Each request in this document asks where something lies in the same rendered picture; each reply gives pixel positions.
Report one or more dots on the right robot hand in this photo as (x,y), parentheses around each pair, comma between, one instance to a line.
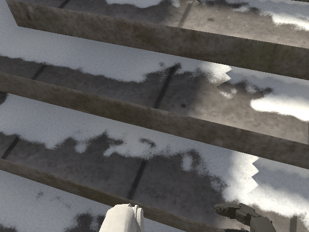
(244,214)

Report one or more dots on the robot left thigh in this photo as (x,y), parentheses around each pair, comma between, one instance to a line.
(124,218)

